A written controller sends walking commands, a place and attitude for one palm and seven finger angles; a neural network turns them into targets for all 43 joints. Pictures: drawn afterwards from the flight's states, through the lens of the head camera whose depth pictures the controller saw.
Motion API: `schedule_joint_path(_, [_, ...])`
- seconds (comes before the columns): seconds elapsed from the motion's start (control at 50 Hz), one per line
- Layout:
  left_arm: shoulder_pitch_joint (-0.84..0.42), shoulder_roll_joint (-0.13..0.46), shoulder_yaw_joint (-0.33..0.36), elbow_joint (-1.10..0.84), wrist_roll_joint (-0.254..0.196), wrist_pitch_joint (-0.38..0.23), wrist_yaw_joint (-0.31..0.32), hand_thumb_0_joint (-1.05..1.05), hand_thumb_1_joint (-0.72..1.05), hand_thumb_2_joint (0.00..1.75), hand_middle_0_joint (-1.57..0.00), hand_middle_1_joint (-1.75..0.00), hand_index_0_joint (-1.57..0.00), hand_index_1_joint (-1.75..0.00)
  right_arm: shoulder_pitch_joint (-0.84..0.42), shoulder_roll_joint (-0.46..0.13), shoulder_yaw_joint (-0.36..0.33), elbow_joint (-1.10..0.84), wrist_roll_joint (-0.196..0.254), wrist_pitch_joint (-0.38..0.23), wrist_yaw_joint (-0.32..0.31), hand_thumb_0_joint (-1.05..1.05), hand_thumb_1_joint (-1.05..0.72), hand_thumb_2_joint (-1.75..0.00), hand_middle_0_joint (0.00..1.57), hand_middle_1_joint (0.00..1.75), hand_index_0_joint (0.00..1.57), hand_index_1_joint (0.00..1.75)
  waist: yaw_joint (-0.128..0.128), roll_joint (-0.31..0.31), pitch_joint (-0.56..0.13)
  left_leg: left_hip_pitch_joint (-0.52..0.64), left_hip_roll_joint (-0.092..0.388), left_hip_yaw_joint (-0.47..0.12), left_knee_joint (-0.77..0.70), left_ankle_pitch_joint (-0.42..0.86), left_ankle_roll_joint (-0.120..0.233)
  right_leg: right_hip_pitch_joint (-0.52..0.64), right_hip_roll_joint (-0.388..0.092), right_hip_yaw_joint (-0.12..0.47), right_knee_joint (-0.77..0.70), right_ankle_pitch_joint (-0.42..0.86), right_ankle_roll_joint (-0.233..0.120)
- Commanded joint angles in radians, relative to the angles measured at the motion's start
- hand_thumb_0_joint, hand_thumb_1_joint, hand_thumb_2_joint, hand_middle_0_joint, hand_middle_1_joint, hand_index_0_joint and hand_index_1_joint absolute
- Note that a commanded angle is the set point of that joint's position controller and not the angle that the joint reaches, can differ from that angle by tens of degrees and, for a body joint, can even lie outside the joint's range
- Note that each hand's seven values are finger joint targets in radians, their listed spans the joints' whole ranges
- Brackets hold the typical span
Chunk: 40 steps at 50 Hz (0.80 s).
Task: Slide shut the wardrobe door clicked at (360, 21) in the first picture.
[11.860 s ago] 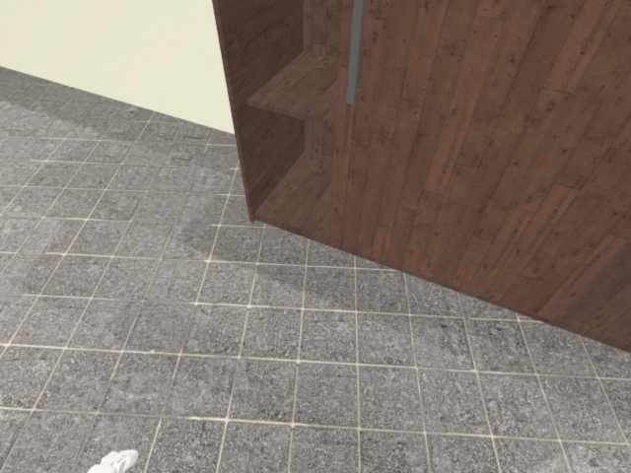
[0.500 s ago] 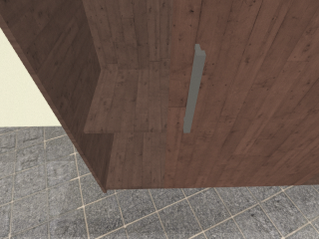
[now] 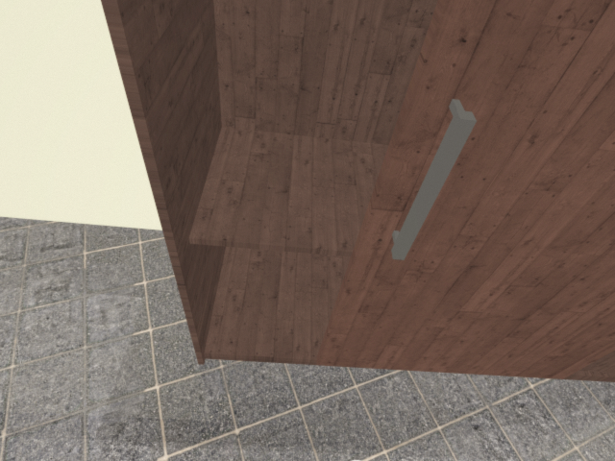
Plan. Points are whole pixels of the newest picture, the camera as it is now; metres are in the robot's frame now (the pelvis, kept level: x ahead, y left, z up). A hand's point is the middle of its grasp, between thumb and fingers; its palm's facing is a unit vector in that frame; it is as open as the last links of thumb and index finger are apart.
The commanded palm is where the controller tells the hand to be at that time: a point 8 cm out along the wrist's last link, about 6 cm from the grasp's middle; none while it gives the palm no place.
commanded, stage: come to a stop and stand still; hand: right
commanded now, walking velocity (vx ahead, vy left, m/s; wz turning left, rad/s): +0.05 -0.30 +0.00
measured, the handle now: (423, 190) +0.50 -0.16 +0.09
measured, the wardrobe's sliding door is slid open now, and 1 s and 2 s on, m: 0.36 0.36 0.36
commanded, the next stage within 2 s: look again from close up in 1.10 s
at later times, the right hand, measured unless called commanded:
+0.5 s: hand out of the picture -0.07 -0.25 -0.17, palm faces +0.11 +0.97 -0.21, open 7.3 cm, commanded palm none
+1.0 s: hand out of the picture +0.01 -0.22 -0.17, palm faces +0.03 +0.97 -0.24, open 7.3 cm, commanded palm none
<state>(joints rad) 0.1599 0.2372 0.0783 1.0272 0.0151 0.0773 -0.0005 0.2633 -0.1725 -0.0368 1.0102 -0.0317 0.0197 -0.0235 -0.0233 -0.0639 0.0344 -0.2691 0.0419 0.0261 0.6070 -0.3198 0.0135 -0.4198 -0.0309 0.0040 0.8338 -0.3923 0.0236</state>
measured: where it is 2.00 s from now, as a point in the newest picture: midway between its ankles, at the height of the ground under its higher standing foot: outside the picture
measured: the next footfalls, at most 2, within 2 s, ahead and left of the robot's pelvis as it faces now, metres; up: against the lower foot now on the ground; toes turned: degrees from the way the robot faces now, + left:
right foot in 0.42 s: -0.01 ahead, -0.18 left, +0.00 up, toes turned -3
left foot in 0.78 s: +0.02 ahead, +0.04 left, +0.00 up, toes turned +1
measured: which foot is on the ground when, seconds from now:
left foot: down 0.00-0.42, up 0.44-0.76, down 0.78-1.00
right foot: up 0.00-0.40, down 0.42-1.00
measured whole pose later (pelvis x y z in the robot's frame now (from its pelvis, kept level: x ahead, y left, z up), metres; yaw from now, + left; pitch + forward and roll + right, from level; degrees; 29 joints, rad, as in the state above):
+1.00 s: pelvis -0.01 -0.05 +0.00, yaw -1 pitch +0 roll +1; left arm 0.32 0.13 0.00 1.11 0.01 -0.01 0.02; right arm 0.26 -0.13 0.00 1.11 -0.01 -0.04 -0.05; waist 0.03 -0.06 0.03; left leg -0.22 -0.04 0.06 0.50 -0.29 0.05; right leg -0.20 -0.04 -0.01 0.54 -0.34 0.01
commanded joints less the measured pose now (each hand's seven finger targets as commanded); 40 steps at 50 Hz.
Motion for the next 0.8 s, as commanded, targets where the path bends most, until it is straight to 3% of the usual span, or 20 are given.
schedule_joint_path(0.0, [0.053, 0.058, 0.001, -0.048, 0.005, -0.032, -0.010, 0.00, 0.90, 0.90, -0.20, -0.30, -0.20, -0.30, -0.016, -0.199, -0.041, -0.071, 0.008, -0.034, -0.014, 0.00, -0.90, -0.90, 0.20, 0.30, 0.20, 0.30, 0.007, 0.239, 0.039, 0.030, 0.253, -0.259, -0.360, 0.124, 0.099, -0.077, 0.004, 0.037, 0.137, 0.064, 0.010])
schedule_joint_path(0.06, [0.038, 0.057, -0.003, -0.060, 0.006, -0.029, -0.006, 0.00, 0.90, 0.90, -0.20, -0.30, -0.20, -0.30, 0.079, -0.203, -0.050, -0.046, 0.009, -0.038, -0.026, 0.00, -0.90, -0.90, 0.20, 0.30, 0.20, 0.30, -0.031, 0.198, -0.019, 0.190, 0.289, -0.252, -0.299, 0.368, 0.129, -0.128, 0.016, 0.044, 0.165, 0.051, 0.030])
schedule_joint_path(0.14, [0.021, 0.045, -0.010, -0.080, 0.008, -0.021, -0.002, 0.00, 0.90, 0.90, -0.20, -0.30, -0.20, -0.30, 0.144, -0.200, -0.054, -0.016, 0.006, -0.039, -0.039, 0.00, -0.90, -0.90, 0.20, 0.30, 0.20, 0.30, -0.056, 0.202, -0.052, 0.291, 0.321, -0.251, -0.260, 0.533, 0.156, -0.156, 0.010, 0.049, 0.156, 0.009, 0.044])
schedule_joint_path(0.18, [0.024, 0.037, -0.011, -0.084, 0.006, -0.019, -0.001, 0.00, 0.90, 0.90, -0.20, -0.30, -0.20, -0.30, 0.143, -0.197, -0.053, -0.012, 0.002, -0.037, -0.041, 0.00, -0.90, -0.90, 0.20, 0.30, 0.20, 0.30, -0.054, 0.206, -0.054, 0.267, 0.315, -0.246, -0.267, 0.498, 0.159, -0.124, 0.011, 0.042, 0.122, -0.008, 0.043])
schedule_joint_path(0.28, [0.053, 0.011, -0.021, -0.070, -0.004, -0.039, -0.005, 0.00, 0.90, 0.90, -0.20, -0.30, -0.20, -0.30, 0.073, -0.199, -0.051, -0.015, -0.009, -0.025, -0.023, 0.00, -0.90, -0.90, 0.20, 0.30, 0.20, 0.30, -0.037, 0.292, -0.040, 0.104, 0.259, -0.220, -0.336, 0.173, 0.136, 0.078, 0.024, -0.024, -0.122, -0.034, 0.019])
schedule_joint_path(0.32, [0.126, -0.001, -0.026, -0.039, -0.006, -0.053, 0.000, 0.00, 0.90, 0.90, -0.20, -0.30, -0.20, -0.30, 0.023, -0.193, -0.048, -0.011, -0.002, -0.022, -0.017, 0.00, -0.90, -0.90, 0.20, 0.30, 0.20, 0.30, 0.004, 0.287, -0.047, 0.011, 0.208, -0.175, -0.327, 0.027, 0.098, 0.232, 0.039, -0.051, -0.293, 0.060, 0.010])
schedule_joint_path(0.34, [0.175, -0.009, -0.033, -0.015, -0.006, -0.063, 0.004, 0.00, 0.90, 0.90, -0.20, -0.30, -0.20, -0.30, 0.002, -0.181, -0.042, -0.007, 0.004, -0.018, -0.015, 0.00, -0.90, -0.90, 0.20, 0.30, 0.20, 0.30, 0.032, 0.263, -0.049, -0.074, 0.169, -0.144, -0.305, -0.071, 0.063, 0.352, 0.046, -0.064, -0.412, 0.145, 0.007])
schedule_joint_path(0.36, [0.208, 0.010, -0.032, 0.002, -0.006, -0.077, 0.010, 0.00, 0.90, 0.90, -0.20, -0.30, -0.20, -0.30, 0.002, -0.144, -0.031, -0.003, 0.012, -0.014, -0.013, 0.00, -0.90, -0.90, 0.20, 0.30, 0.20, 0.30, 0.046, 0.172, -0.047, -0.149, 0.118, -0.108, -0.246, -0.127, 0.033, 0.438, 0.014, -0.033, -0.481, 0.160, 0.006])
schedule_joint_path(0.38, [0.240, 0.073, -0.021, 0.008, 0.004, -0.089, 0.017, 0.00, 0.90, 0.90, -0.20, -0.30, -0.20, -0.30, 0.016, -0.092, -0.019, -0.002, 0.019, -0.010, -0.009, 0.00, -0.90, -0.90, 0.20, 0.30, 0.20, 0.30, 0.059, -0.030, -0.040, -0.196, 0.037, -0.044, -0.095, -0.137, -0.003, 0.411, -0.118, 0.151, -0.571, 0.013, -0.026])
schedule_joint_path(0.4, [0.211, 0.135, -0.009, -0.010, 0.008, -0.086, 0.023, 0.00, 0.90, 0.90, -0.20, -0.30, -0.20, -0.30, 0.030, -0.046, -0.010, -0.010, 0.020, -0.006, -0.005, 0.00, -0.90, -0.90, 0.20, 0.30, 0.20, 0.30, 0.049, -0.199, 0.022, -0.203, -0.017, 0.037, 0.025, -0.175, -0.032, 0.269, -0.267, 0.333, -0.704, -0.185, -0.082])
schedule_joint_path(0.42, [0.157, 0.130, -0.013, -0.029, 0.010, -0.078, 0.026, 0.00, 0.90, 0.90, -0.20, -0.30, -0.20, -0.30, 0.007, -0.064, -0.011, -0.007, 0.013, -0.007, -0.002, 0.00, -0.90, -0.90, 0.20, 0.30, 0.20, 0.30, 0.037, -0.122, 0.109, -0.162, -0.007, -0.007, 0.114, -0.131, -0.023, 0.112, -0.294, 0.362, -0.752, -0.291, -0.129])
schedule_joint_path(0.44, [0.107, 0.101, -0.023, -0.029, 0.012, -0.084, 0.029, 0.00, 0.90, 0.90, -0.20, -0.30, -0.20, -0.30, 0.024, -0.054, -0.011, 0.020, 0.003, 0.000, 0.001, 0.00, -0.90, -0.90, 0.20, 0.30, 0.20, 0.30, 0.026, -0.139, 0.120, -0.145, 0.004, -0.021, 0.180, -0.108, -0.027, 0.070, -0.269, 0.343, -0.785, -0.319, -0.128])
schedule_joint_path(0.46, [0.098, 0.079, -0.027, -0.024, 0.011, -0.088, 0.034, 0.00, 0.90, 0.90, -0.20, -0.30, -0.20, -0.30, 0.041, -0.059, -0.014, 0.043, 0.000, 0.005, 0.006, 0.00, -0.90, -0.90, 0.20, 0.30, 0.20, 0.30, 0.016, -0.121, 0.148, -0.161, 0.002, -0.032, 0.245, -0.074, -0.029, 0.071, -0.240, 0.306, -0.777, -0.256, -0.120])
schedule_joint_path(0.52, [0.113, 0.043, -0.037, -0.007, 0.004, -0.098, 0.043, 0.00, 0.90, 0.90, -0.20, -0.30, -0.20, -0.30, 0.091, -0.061, -0.014, 0.075, 0.004, -0.005, 0.020, 0.00, -0.90, -0.90, 0.20, 0.30, 0.20, 0.30, 0.006, -0.059, 0.127, -0.199, 0.008, -0.037, 0.296, 0.002, -0.038, 0.166, -0.192, 0.182, -0.717, -0.015, -0.124])
schedule_joint_path(0.62, [0.185, 0.038, -0.036, 0.032, 0.006, -0.106, 0.056, 0.00, 0.90, 0.90, -0.20, -0.30, -0.20, -0.30, 0.027, -0.054, -0.004, 0.050, 0.015, -0.010, 0.017, 0.00, -0.90, -0.90, 0.20, 0.30, 0.20, 0.30, 0.040, -0.084, 0.048, -0.159, 0.011, -0.027, 0.144, -0.056, -0.046, 0.305, -0.213, 0.150, -0.606, 0.434, -0.167])
schedule_joint_path(0.68, [0.183, 0.041, -0.034, 0.050, 0.007, -0.103, 0.055, 0.00, 0.90, 0.90, -0.20, -0.30, -0.20, -0.30, 0.043, -0.032, 0.004, 0.058, 0.024, -0.017, 0.008, 0.00, -0.90, -0.90, 0.20, 0.30, 0.20, 0.30, 0.030, -0.105, 0.001, -0.036, -0.005, -0.004, -0.042, -0.045, -0.037, 0.315, -0.202, 0.145, -0.532, 0.561, -0.172])
schedule_joint_path(0.72, [0.189, 0.030, -0.035, 0.062, -0.003, -0.102, 0.053, 0.00, 0.90, 0.90, -0.20, -0.30, -0.20, -0.30, 0.103, -0.044, 0.003, 0.089, 0.023, -0.030, 0.003, 0.00, -0.90, -0.90, 0.20, 0.30, 0.20, 0.30, 0.003, -0.019, -0.032, 0.124, -0.004, -0.003, -0.249, 0.172, -0.034, 0.258, -0.152, 0.116, -0.449, 0.504, -0.121])
schedule_joint_path(0.74, [0.208, -0.002, -0.041, 0.068, -0.009, -0.106, 0.049, 0.00, 0.90, 0.90, -0.20, -0.30, -0.20, -0.30, 0.120, -0.067, 0.002, 0.098, 0.021, -0.040, -0.004, 0.00, -0.90, -0.90, 0.20, 0.30, 0.20, 0.30, 0.007, 0.065, -0.068, 0.223, 0.054, -0.081, -0.287, 0.286, -0.017, 0.199, -0.103, 0.077, -0.402, 0.405, -0.073])
schedule_joint_path(0.76, [0.205, -0.040, -0.052, 0.066, -0.017, -0.107, 0.046, 0.00, 0.90, 0.90, -0.20, -0.30, -0.20, -0.30, 0.109, -0.090, 0.005, 0.108, 0.022, -0.048, -0.009, 0.00, -0.90, -0.90, 0.20, 0.30, 0.20, 0.30, 0.021, 0.144, -0.051, 0.238, 0.140, -0.157, -0.279, 0.377, 0.014, 0.147, -0.050, 0.026, -0.411, 0.227, -0.038])
schedule_joint_path(0.78, [0.204, -0.058, -0.059, 0.073, -0.014, -0.106, 0.041, 0.00, 0.90, 0.90, -0.20, -0.30, -0.20, -0.30, 0.089, -0.103, 0.009, 0.113, 0.025, -0.050, -0.010, 0.00, -0.90, -0.90, 0.20, 0.30, 0.20, 0.30, 0.029, 0.169, -0.012, 0.190, 0.172, -0.155, -0.273, 0.394, 0.041, 0.149, -0.022, 0.010, -0.439, 0.149, -0.027])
